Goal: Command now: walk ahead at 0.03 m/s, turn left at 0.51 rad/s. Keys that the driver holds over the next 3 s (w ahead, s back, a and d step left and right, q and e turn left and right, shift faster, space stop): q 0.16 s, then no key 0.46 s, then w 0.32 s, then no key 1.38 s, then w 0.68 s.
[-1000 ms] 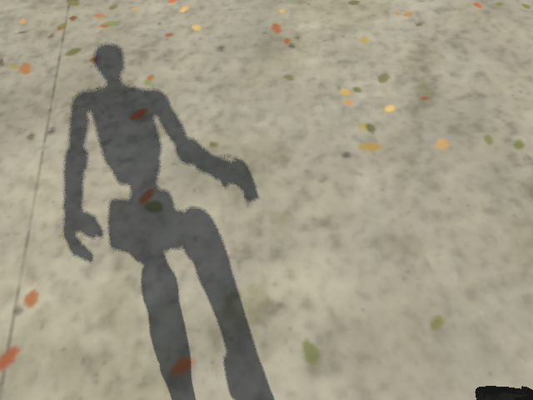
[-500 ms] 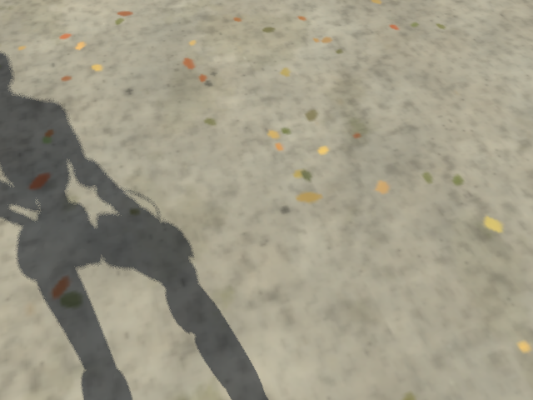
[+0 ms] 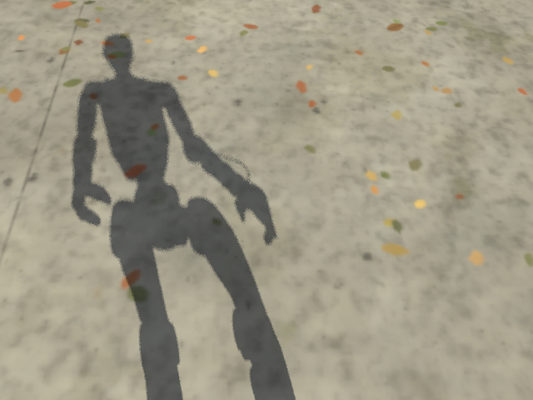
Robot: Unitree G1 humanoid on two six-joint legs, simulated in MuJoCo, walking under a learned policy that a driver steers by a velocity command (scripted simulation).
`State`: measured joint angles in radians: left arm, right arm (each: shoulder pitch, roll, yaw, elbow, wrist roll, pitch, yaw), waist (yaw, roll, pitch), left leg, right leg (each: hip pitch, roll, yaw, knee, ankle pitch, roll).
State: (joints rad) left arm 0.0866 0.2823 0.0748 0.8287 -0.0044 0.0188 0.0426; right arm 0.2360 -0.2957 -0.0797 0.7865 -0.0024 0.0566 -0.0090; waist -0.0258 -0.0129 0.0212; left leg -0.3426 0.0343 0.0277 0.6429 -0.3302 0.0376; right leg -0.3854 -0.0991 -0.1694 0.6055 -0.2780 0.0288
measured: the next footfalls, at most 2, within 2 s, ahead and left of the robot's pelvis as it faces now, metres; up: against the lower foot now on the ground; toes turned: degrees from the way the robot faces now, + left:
right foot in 0.44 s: +0.08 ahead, -0.13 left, +0.00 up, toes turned +11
right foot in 1.22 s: +0.37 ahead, -0.06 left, +0.00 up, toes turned +10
